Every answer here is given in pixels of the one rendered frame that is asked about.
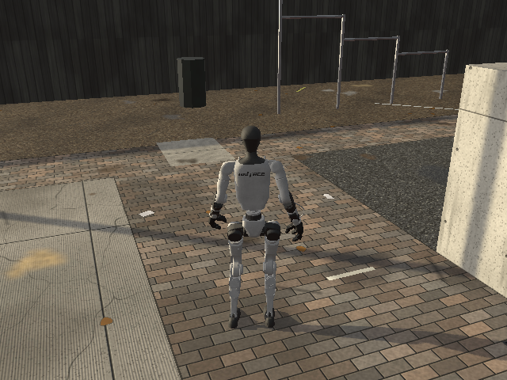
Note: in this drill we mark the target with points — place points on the right robot upper arm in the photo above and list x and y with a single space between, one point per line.
281 180

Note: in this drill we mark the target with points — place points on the left robot foot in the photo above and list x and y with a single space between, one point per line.
233 321

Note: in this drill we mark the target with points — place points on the robot foot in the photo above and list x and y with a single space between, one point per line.
269 321
233 321

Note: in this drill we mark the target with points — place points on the robot right forearm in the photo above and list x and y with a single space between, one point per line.
292 211

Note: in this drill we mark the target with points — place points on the robot left hand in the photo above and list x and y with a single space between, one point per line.
211 221

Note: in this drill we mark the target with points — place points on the left robot upper arm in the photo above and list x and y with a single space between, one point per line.
226 169

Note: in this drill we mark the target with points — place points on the right robot foot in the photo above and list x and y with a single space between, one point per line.
269 321

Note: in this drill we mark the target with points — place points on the robot left forearm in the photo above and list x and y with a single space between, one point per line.
215 209

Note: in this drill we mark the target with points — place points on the robot right hand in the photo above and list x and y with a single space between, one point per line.
297 229

